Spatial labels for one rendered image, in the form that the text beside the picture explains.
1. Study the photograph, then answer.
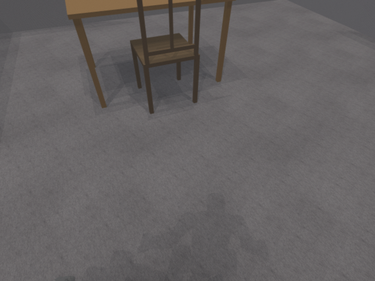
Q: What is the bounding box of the table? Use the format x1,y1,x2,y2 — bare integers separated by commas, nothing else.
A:
65,0,236,108

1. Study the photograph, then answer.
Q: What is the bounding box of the chair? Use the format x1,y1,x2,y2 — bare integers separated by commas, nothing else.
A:
130,0,201,114

